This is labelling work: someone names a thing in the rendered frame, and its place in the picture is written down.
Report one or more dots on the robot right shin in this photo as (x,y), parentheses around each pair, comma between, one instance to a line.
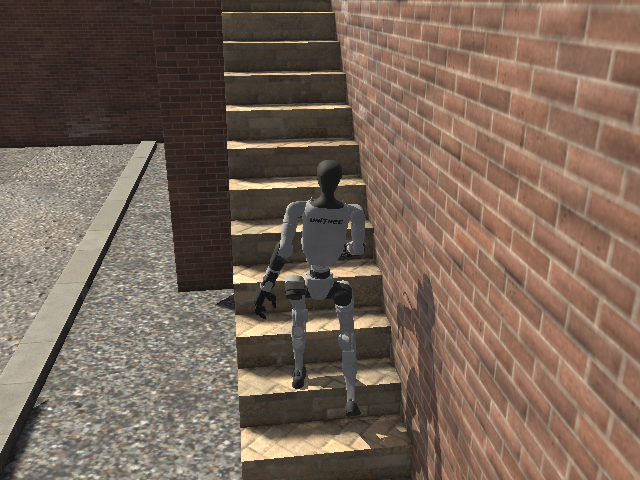
(349,367)

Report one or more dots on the robot right hand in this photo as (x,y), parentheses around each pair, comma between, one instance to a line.
(345,254)

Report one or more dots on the robot left hand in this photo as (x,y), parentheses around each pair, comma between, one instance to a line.
(259,297)

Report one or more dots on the right robot upper arm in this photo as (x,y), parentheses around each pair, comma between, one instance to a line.
(357,217)

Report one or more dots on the robot right forearm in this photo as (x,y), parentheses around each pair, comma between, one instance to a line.
(347,248)

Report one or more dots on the robot left foot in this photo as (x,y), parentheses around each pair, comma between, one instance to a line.
(298,381)

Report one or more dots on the robot left forearm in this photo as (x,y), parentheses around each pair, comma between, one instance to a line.
(273,270)

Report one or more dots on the left robot upper arm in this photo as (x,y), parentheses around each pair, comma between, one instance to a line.
(292,212)

